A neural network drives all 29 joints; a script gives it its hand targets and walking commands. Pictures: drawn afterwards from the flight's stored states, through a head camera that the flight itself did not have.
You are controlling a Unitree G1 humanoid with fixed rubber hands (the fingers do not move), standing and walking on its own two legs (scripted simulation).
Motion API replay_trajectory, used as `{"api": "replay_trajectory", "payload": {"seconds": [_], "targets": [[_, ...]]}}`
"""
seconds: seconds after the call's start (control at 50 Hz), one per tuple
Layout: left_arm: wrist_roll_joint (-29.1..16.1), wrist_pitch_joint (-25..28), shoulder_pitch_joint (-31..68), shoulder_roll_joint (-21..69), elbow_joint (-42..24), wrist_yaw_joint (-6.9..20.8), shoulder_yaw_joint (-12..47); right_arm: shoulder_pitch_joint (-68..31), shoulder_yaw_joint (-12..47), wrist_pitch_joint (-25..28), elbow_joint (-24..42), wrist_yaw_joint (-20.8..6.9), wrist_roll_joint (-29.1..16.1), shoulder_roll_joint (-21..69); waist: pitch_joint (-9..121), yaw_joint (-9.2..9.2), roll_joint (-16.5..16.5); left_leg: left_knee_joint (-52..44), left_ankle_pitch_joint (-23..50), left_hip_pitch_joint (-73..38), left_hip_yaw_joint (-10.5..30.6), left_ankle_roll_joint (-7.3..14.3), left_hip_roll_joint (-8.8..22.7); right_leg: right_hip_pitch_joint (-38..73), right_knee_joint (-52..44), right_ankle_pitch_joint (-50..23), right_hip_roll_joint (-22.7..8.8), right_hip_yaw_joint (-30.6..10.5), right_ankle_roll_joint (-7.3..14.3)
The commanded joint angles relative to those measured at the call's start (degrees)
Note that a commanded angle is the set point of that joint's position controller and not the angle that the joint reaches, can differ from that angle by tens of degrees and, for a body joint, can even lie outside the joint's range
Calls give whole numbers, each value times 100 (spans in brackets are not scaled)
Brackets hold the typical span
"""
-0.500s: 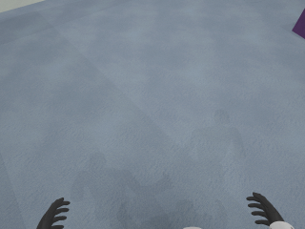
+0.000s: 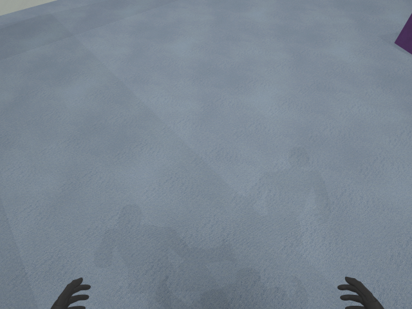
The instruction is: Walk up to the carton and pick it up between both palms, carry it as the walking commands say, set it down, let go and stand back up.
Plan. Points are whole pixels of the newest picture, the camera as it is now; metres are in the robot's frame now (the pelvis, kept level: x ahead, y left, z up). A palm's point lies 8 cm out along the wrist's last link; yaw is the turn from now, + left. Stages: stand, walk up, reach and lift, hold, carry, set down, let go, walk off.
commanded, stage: stand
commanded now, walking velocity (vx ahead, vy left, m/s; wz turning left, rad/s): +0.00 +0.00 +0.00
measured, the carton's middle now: out of the picture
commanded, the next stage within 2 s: walk up in 1.00 s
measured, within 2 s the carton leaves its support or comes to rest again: neither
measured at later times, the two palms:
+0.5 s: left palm out of the picture +0.11 +0.31 -0.09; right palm out of the picture +0.11 -0.31 -0.09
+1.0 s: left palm out of the picture +0.10 +0.32 -0.09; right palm out of the picture +0.10 -0.31 -0.10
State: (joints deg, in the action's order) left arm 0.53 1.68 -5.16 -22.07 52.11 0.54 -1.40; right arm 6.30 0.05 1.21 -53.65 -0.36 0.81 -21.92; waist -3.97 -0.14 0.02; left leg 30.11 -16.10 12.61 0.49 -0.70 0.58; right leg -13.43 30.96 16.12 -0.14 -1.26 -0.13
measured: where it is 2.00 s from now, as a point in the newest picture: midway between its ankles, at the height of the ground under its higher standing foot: (249, 288)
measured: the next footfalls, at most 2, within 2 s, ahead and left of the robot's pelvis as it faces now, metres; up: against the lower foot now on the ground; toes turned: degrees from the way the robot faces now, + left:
right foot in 1.56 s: +0.20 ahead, -0.27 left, +0.00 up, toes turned -19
left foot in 1.94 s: +0.43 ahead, -0.09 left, +0.00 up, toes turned -18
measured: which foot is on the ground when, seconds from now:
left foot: down 0.00-1.00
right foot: down 0.00-1.00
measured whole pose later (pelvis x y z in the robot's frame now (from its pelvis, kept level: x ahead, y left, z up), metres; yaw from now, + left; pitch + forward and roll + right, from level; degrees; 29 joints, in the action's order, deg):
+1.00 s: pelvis +0.01 +0.00 +0.01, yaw +0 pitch -1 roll +0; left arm 0.4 1.3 -4.4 -22.6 61.7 0.2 -0.8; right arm 4.7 0.3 1.0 -61.2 -0.4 0.6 -22.5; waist -3.3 -0.2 -0.1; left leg 19.7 -11.2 7.2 0.6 -0.6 0.4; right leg -7.9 20.3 11.2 -0.5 -1.1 -0.6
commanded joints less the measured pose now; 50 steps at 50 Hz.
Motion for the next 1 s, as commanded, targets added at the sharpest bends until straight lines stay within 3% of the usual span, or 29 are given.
{"api": "replay_trajectory", "payload": {"seconds": [0.0,0.06,0.08,0.16,0.2,0.22,0.24,0.26,0.28,0.32,0.36,0.4,0.42,0.44,0.48,0.5,0.54,0.56,0.6,0.64,0.68,0.72,0.74,0.76,0.78,0.88,0.92,0.96,0.98], "targets": [[8,35,218,-917,-179,-33,-180,-292,-110,147,190,90,19,-828,748,-76,4,-680,795,-298,523,341,537,326,-651,-982,-558,-693,344],[-28,70,253,-818,-36,-38,-122,-494,-327,95,171,68,-30,-1196,834,5,135,-824,959,-473,660,313,604,442,-802,-1340,-496,-432,233],[3,92,302,-909,77,-63,-124,-408,-245,70,145,41,-85,-933,685,56,-163,-871,1063,-545,467,246,544,229,-827,-1093,-571,-614,249],[19,46,330,-1143,226,-70,-193,-102,-192,89,-50,46,-64,-843,439,125,147,-832,856,-403,502,242,481,355,-1032,-1168,-642,-669,264],[28,71,235,-1092,354,-92,-128,-448,-297,52,-116,32,-1,-1034,446,75,-50,-891,1150,-568,584,283,515,321,-1026,-1336,-549,-537,203],[-12,30,208,-1278,385,-94,-222,-315,-211,62,-111,37,-7,-906,523,118,181,-907,1106,-647,493,257,560,401,-1164,-1326,-607,-587,207],[-79,43,246,-966,373,-43,-120,-406,-313,42,-162,96,-4,-1208,663,41,-81,-950,957,-497,548,326,567,640,-1157,-1343,-651,-618,169],[14,29,426,-1107,305,-42,-169,-547,-291,43,-38,72,-41,-1033,383,43,218,-971,837,-400,604,328,574,448,-1120,-1292,-548,-464,207],[33,16,391,-979,356,-51,-161,-543,-244,73,-120,113,2,-897,341,14,-206,-1166,649,-220,628,329,593,459,-1111,-1357,-586,-548,222],[10,5,422,-1009,452,-44,-187,-548,-208,112,-122,50,26,-963,431,25,3,-1190,642,-356,590,279,546,475,-1136,-984,-544,-495,223],[-20,35,520,-892,390,-50,-149,-668,-223,105,-169,48,43,-1054,612,-1,-417,-1145,864,-583,566,252,629,430,-1222,-1076,-616,-611,210],[17,41,257,-1017,575,-42,-119,-388,-218,62,-321,69,-49,-1043,635,-37,-179,-1023,1195,-616,499,279,631,620,-1249,-1329,-613,-518,218],[16,25,322,-1038,545,-40,-108,-208,-189,64,-374,70,-40,-960,830,138,110,-1099,1243,-737,527,290,595,703,-1177,-1528,-619,-582,199],[-32,-19,152,-907,521,-19,-70,-388,-145,75,-298,105,-34,-950,422,-108,-10,-1028,1210,-506,469,286,624,546,-1369,-1506,-674,-615,223],[-10,16,160,-1039,668,-54,-106,-291,-215,73,-350,88,-32,-1024,348,-31,-26,-1268,749,-281,536,298,570,729,-1265,-1229,-636,-620,140],[-18,37,292,-1046,586,-58,-92,-477,-190,58,-376,88,-40,-958,659,-6,238,-1284,1085,-498,513,253,591,773,-1183,-1344,-609,-489,121],[-45,30,339,-931,562,-28,-102,-640,-265,83,-345,89,-12,-1313,583,-135,65,-1213,823,-547,472,278,601,573,-1337,-1339,-644,-600,190],[-26,9,302,-1037,596,-15,-122,-351,-267,55,-401,53,-4,-1153,444,47,207,-1293,744,-554,661,276,562,550,-1280,-1308,-611,-508,167],[-22,-12,229,-1144,600,-66,-151,-434,-292,28,-429,71,27,-1179,468,-27,-116,-1447,667,-553,653,236,592,514,-1315,-932,-599,-552,185],[20,47,420,-1191,698,-73,-130,-472,-237,79,-435,28,22,-1095,469,76,51,-1366,1011,-618,658,255,608,407,-1412,-777,-549,-518,183],[-28,23,297,-1020,567,-63,-160,-501,-219,64,-434,75,-18,-1041,486,-84,0,-1358,834,-435,548,241,595,650,-1391,-917,-644,-617,174],[-4,34,287,-912,681,-65,-59,-288,-272,91,-491,37,-27,-1080,647,27,156,-1383,1271,-757,606,244,596,616,-1275,-1228,-607,-491,208],[-32,22,248,-841,706,-78,-44,-383,-127,96,-480,63,-20,-959,886,-106,-89,-1200,1566,-772,584,309,683,843,-1281,-1445,-662,-516,214],[-1,44,131,-981,731,-66,-29,-141,-188,23,-524,73,-97,-972,673,58,-7,-1165,1695,-857,528,272,663,638,-1263,-1511,-625,-467,189],[-6,47,415,-1058,626,-82,-84,-289,-211,41,-489,79,-69,-1140,556,23,138,-1211,1518,-740,545,268,631,571,-1319,-1458,-641,-560,184],[-22,62,226,-994,673,-77,-100,-336,-211,66,-489,37,-30,-1156,654,-38,-244,-1285,1141,-578,517,182,542,785,-1275,-1478,-624,-471,212],[-25,22,219,-1269,796,-64,-160,-409,-132,55,-503,29,-20,-926,541,-38,79,-1407,931,-498,575,230,620,775,-1232,-1174,-668,-603,134],[-13,-49,222,-973,710,-54,-92,-490,-182,66,-454,23,-46,-1008,608,-17,-304,-1324,904,-525,492,236,629,763,-1410,-1565,-709,-570,217],[-29,-2,109,-1010,740,-110,-96,-417,-138,76,-453,8,-88,-848,516,-101,103,-1395,1208,-376,641,281,619,856,-1193,-1462,-647,-445,221]]}}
